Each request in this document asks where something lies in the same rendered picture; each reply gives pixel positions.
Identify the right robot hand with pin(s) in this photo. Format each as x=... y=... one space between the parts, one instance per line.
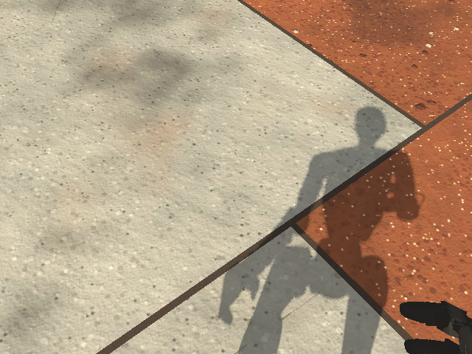
x=448 y=318

